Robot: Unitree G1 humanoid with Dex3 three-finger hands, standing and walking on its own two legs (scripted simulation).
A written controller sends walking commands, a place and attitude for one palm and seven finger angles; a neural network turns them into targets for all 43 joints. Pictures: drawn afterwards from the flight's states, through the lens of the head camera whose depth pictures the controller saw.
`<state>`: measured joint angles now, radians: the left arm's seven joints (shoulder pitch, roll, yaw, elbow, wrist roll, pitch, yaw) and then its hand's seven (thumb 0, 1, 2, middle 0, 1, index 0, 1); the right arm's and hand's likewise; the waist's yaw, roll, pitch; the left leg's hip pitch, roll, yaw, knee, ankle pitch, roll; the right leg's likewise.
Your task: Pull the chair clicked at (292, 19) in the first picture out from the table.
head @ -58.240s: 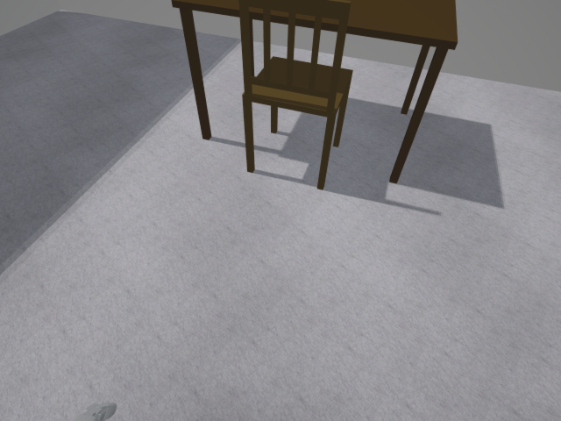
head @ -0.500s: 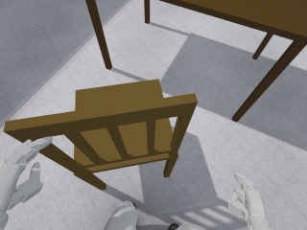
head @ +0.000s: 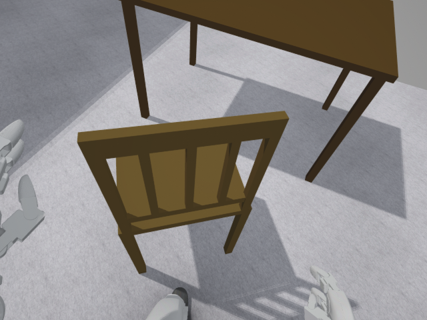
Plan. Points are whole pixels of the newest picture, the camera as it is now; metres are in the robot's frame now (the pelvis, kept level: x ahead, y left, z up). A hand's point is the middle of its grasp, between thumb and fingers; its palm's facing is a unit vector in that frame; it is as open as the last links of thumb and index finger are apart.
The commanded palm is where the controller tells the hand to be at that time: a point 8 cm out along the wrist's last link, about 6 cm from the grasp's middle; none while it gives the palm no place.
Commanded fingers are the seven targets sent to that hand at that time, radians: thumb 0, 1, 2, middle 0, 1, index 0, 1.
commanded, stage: stop stepping back and stand still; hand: left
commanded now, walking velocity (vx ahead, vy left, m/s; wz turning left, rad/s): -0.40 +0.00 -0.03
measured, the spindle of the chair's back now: (189, 179) +0.44 +0.08 -0.08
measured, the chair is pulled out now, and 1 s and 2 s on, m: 0.57 0.57 0.57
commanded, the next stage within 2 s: let the arm hang, fingers relaxed in 1.12 s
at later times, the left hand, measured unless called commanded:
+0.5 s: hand out of the picture +0.08 +0.25 +0.18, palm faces +0.28 -0.86 -0.43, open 7.4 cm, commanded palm +0.02 +0.31 +0.19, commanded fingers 0.00 0.90 0.90 -0.20 -0.30 -0.20 -0.30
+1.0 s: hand out of the picture +0.01 +0.28 +0.22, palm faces +0.34 -0.76 -0.55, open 7.4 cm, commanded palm -0.05 +0.35 +0.19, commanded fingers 0.00 0.90 0.90 -0.20 -0.30 -0.20 -0.30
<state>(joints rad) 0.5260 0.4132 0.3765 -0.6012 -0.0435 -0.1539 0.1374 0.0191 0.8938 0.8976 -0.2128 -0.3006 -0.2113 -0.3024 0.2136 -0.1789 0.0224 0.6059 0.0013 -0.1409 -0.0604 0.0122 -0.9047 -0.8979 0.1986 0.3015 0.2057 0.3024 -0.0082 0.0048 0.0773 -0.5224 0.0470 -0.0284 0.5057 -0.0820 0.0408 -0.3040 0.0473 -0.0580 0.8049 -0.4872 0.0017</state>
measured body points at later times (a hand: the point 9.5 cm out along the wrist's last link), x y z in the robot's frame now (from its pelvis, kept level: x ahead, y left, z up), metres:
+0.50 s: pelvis -0.13 +0.02 +0.00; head -0.12 +0.05 +0.45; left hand +0.06 +0.29 +0.20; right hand +0.01 -0.21 -0.07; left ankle -0.02 +0.11 -0.72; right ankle -0.17 -0.10 -0.71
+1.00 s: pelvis -0.19 +0.05 +0.01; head -0.18 +0.07 +0.46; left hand -0.01 +0.32 +0.24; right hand -0.06 -0.18 -0.07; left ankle -0.18 +0.15 -0.73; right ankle -0.18 -0.06 -0.68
